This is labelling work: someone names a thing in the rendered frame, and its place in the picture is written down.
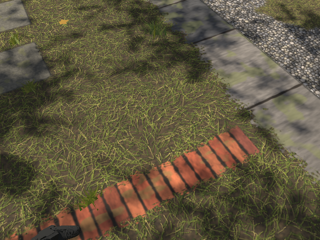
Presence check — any left robot hand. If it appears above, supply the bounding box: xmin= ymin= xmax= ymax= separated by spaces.
xmin=31 ymin=225 xmax=81 ymax=240

